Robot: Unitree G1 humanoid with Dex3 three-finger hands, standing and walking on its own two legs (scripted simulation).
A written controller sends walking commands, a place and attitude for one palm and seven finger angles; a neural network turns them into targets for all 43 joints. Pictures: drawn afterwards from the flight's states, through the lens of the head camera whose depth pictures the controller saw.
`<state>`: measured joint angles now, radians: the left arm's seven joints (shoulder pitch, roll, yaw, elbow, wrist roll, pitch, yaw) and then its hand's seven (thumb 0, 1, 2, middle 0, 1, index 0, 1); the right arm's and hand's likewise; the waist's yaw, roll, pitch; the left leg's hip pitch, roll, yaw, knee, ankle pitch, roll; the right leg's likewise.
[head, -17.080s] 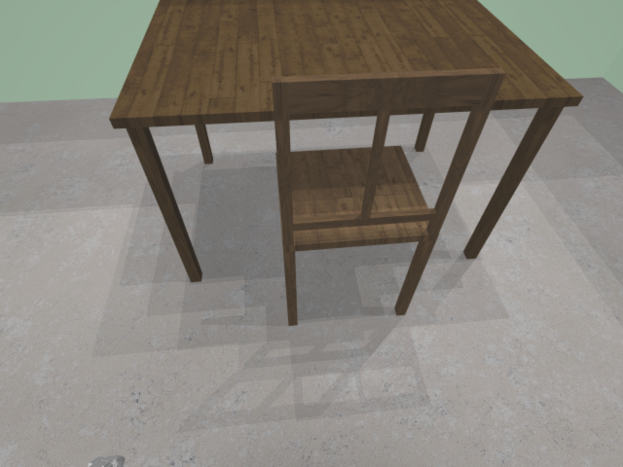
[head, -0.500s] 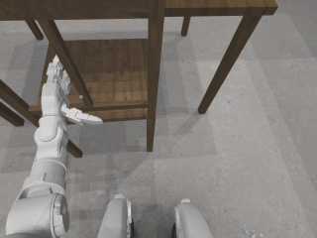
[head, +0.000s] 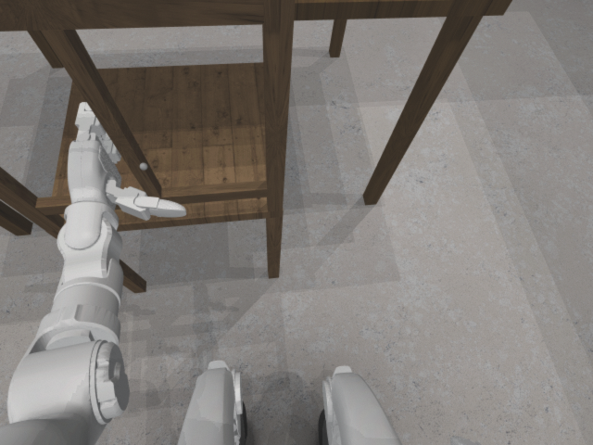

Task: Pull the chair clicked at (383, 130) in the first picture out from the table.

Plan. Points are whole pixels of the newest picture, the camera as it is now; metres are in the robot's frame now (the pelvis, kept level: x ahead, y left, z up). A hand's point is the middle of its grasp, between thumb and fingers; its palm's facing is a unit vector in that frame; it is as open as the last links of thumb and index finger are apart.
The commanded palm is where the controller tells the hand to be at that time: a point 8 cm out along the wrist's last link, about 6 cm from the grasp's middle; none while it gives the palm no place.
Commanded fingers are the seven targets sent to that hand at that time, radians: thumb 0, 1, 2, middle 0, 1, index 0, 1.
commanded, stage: push the fingers through the gap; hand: left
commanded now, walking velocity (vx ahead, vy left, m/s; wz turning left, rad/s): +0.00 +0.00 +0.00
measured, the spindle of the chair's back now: (120, 133) +0.50 +0.21 +0.06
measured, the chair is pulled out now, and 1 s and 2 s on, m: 0.00 0.00 0.05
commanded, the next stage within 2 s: hook a spindle and tug to test in 0.08 s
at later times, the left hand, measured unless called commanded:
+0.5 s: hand (143, 165) +0.47 +0.19 +0.03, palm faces +0.09 -1.00 -0.03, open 15.8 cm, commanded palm +0.45 +0.23 +0.03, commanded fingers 0.00 -0.39 0.35 -0.36 -1.01 -0.36 -1.01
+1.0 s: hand (143, 162) +0.48 +0.19 +0.03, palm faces +0.10 -0.99 -0.03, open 6.6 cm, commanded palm +0.44 +0.22 +0.03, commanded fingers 0.00 0.90 0.90 -0.50 -1.45 -0.50 -1.45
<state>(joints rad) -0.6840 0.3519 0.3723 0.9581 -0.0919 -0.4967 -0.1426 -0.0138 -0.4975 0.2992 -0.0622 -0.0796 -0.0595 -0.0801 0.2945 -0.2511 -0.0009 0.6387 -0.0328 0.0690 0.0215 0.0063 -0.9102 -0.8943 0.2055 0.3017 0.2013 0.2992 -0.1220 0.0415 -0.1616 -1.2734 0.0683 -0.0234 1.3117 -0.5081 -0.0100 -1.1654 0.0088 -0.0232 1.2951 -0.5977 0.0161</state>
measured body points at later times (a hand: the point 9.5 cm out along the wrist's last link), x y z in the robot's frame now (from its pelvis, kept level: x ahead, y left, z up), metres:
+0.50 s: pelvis +0.00 +0.00 +0.00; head +0.15 +0.02 +0.43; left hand +0.46 +0.24 +0.04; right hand +0.07 -0.27 -0.12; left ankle +0.05 +0.12 -0.61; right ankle +0.00 -0.13 -0.61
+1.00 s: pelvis +0.01 +0.00 +0.01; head +0.15 +0.02 +0.43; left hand +0.46 +0.24 +0.04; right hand +0.06 -0.26 -0.12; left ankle +0.05 +0.13 -0.61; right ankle +0.00 -0.13 -0.61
